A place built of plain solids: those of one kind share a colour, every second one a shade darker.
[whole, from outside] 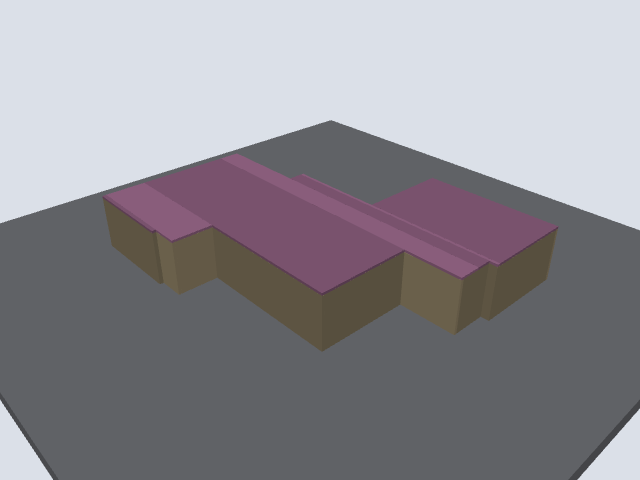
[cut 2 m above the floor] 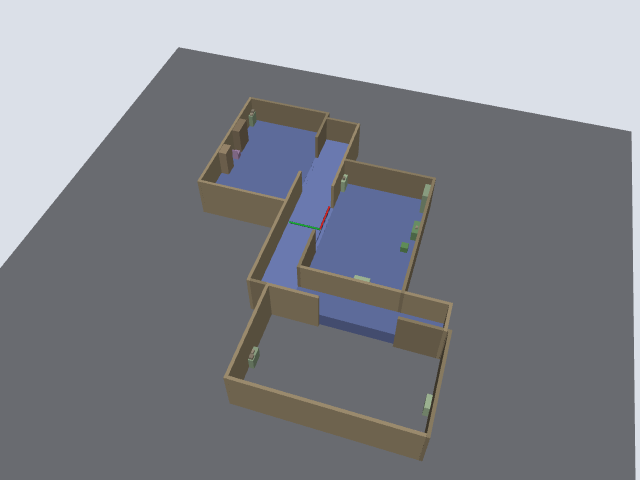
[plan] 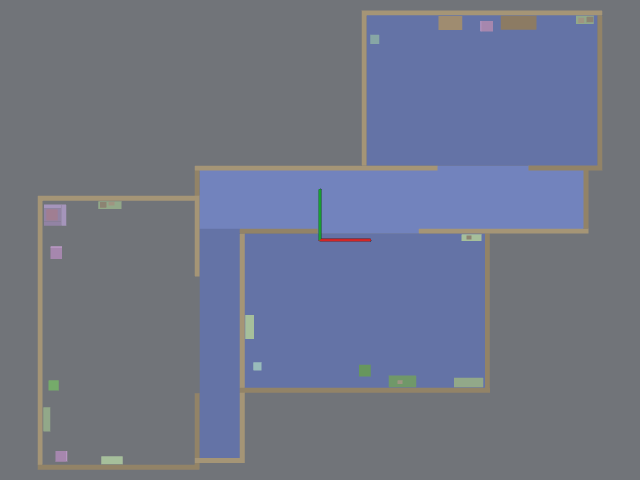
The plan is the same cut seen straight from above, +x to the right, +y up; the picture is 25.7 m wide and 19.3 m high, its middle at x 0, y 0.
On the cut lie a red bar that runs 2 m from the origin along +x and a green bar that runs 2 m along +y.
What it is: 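A storey of a split-level house; a hall and three lower rooms open beside it; the rooms' floors lie 1.05 m, 0.174 m and not at all below the hall's; a bare drop, one riser, a flush line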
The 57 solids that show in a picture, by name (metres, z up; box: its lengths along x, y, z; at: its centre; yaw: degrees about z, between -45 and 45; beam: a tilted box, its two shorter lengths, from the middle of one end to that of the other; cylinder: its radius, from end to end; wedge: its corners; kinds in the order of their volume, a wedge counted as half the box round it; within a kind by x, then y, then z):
{
 "floor_1": {"box": [1.61, 9.22, 1.1], "at": [-4.03, -4.16, 0.5]},
 "floor_2": {"box": [9.66, 6.2, 0.93], "at": [1.8, -2.84, 0.41]},
 "floor_3": {"box": [4.06, 0.2, 0.93], "at": [1.94, 0.36, 0.41]},
 "floor_4": {"box": [15.44, 2.34, 1.1], "at": [2.88, 1.62, 0.5]},
 "floor_5": {"box": [9.28, 6.04, 1.1], "at": [6.51, 6.01, 0.5]},
 "floor_6": {"box": [3.66, 0.2, 1.1], "at": [6.55, 2.89, 0.5]},
 "wall_1": {"box": [0.2, 10.62, 3.73], "at": [-11.25, -3.73, 1.81]},
 "wall_2": {"box": [6.51, 0.2, 3.73], "at": [-8.1, -9.14, 1.81]},
 "wall_3": {"box": [6.51, 0.2, 3.73], "at": [-8.1, 1.68, 1.81]},
 "wall_4": {"box": [0.2, 0.07, 3.73], "at": [-4.94, -9.0, 1.81]},
 "wall_5": {"box": [0.2, 2.61, 3.73], "at": [-4.94, -7.46, 1.81]},
 "wall_6": {"box": [0.2, 3.05, 3.73], "at": [-4.94, 0.06, 1.81]},
 "wall_7": {"box": [0.2, 1.01, 3.73], "at": [-4.94, 2.29, 1.81]},
 "wall_8": {"box": [2.01, 0.2, 3.73], "at": [-4.03, -8.87, 1.81]},
 "wall_9": {"box": [0.2, 2.62, 3.73], "at": [-3.13, -7.46, 1.81]},
 "wall_10": {"box": [0.2, 6.2, 3.73], "at": [-3.13, -2.84, 1.81]},
 "wall_11": {"box": [3.14, 0.2, 3.73], "at": [-1.66, 0.36, 1.81]},
 "wall_12": {"box": [9.76, 0.2, 3.73], "at": [-0.16, 2.89, 1.81]},
 "wall_13": {"box": [0.2, 6.04, 3.73], "at": [1.78, 6.01, 1.81]},
 "wall_14": {"box": [10.06, 0.2, 3.73], "at": [1.8, -6.04, 1.81]},
 "wall_15": {"box": [9.68, 0.2, 3.73], "at": [6.51, 9.13, 1.81]},
 "wall_16": {"box": [0.2, 6.2, 3.73], "at": [6.73, -2.84, 1.81]},
 "wall_17": {"box": [6.83, 0.2, 3.73], "at": [7.38, 0.36, 1.81]},
 "wall_18": {"box": [2.97, 0.2, 3.73], "at": [9.87, 2.89, 1.81]},
 "wall_19": {"box": [0.2, 2.34, 3.73], "at": [10.7, 1.62, 1.81]},
 "wall_20": {"box": [0.2, 6.04, 3.73], "at": [11.25, 6.01, 1.81]},
 "roof_1": {"box": [6.51, 0.27, 0.16], "at": [-8.1, -9.1, 3.76]},
 "roof_2": {"box": [8.32, 2.82, 0.16], "at": [-7.19, -7.56, 3.76]},
 "roof_3": {"box": [18.18, 6.4, 0.16], "at": [-2.26, -2.94, 3.76]},
 "roof_4": {"box": [22.15, 1.53, 0.16], "at": [-0.28, 1.02, 3.76]},
 "roof_5": {"box": [15.84, 1.01, 0.16], "at": [2.88, 2.29, 3.76]},
 "roof_6": {"box": [16.39, 0.2, 0.16], "at": [3.16, 2.89, 3.76]},
 "roof_7": {"box": [9.68, 6.24, 0.16], "at": [6.51, 6.11, 3.76]},
 "case_1": {"box": [0.29, 0.98, 1.89], "at": [-10.99, -7.21, 0.89]},
 "case_2": {"box": [0.93, 0.32, 0.96], "at": [-8.45, 1.4, 0.43]},
 "case_3": {"box": [0.87, 0.32, 1.02], "at": [-8.37, -8.85, 0.46]},
 "case_4": {"box": [0.36, 0.97, 2.03], "at": [-2.83, -3.5, 1.89]},
 "case_5": {"box": [1.18, 0.38, 1.68], "at": [5.97, -5.73, 1.72]},
 "case_6": {"box": [0.8, 0.28, 1.0], "at": [6.09, 0.1, 1.38]},
 "case_7": {"box": [0.72, 0.33, 0.99], "at": [10.65, 8.85, 1.55]},
 "wardrobe_1": {"box": [0.95, 0.57, 2.2], "at": [5.24, 8.73, 2.15]},
 "wardrobe_2": {"box": [1.44, 0.57, 2.03], "at": [7.99, 8.73, 2.07]},
 "armchair_1": {"box": [0.69, 0.16, 0.63], "at": [-10.75, 0.65, 0.26]},
 "armchair_2": {"box": [0.69, 0.54, 0.46], "at": [-10.75, 1.0, 0.18]},
 "armchair_3": {"box": [0.69, 0.16, 0.63], "at": [-10.75, 1.35, 0.26]},
 "armchair_4": {"box": [0.21, 0.86, 0.95], "at": [-10.3, 1.0, 0.42]},
 "sideboard_1": {"box": [1.1, 0.48, 0.76], "at": [3.32, -5.68, 1.26]},
 "chair_1": {"box": [0.47, 0.45, 0.46], "at": [-10.61, -0.54, 0.18]},
 "chair_2": {"box": [0.44, 0.43, 0.48], "at": [-10.42, -8.7, 0.19]},
 "chair_3": {"box": [0.044, 0.43, 0.86], "at": [6.46, 8.59, 1.49]},
 "chair_4": {"box": [0.47, 0.43, 0.47], "at": [6.72, 8.59, 1.29]},
 "pouf_1": {"box": [0.42, 0.42, 0.44], "at": [-10.71, -5.84, 0.17]},
 "pouf_2": {"box": [0.47, 0.47, 0.46], "at": [1.8, -5.25, 1.11]},
 "basket_1": {"box": [0.34, 0.34, 0.27], "at": [-2.52, -5.08, 1.02]},
 "basket_2": {"box": [0.37, 0.37, 0.39], "at": [2.2, 8.07, 1.25]},
 "cushion_1": {"box": [0.46, 0.46, 0.13], "at": [-10.78, 1.01, 0.47]},
 "books_1": {"box": [0.27, 0.23, 0.19], "at": [-8.71, 1.41, 1.0]}
}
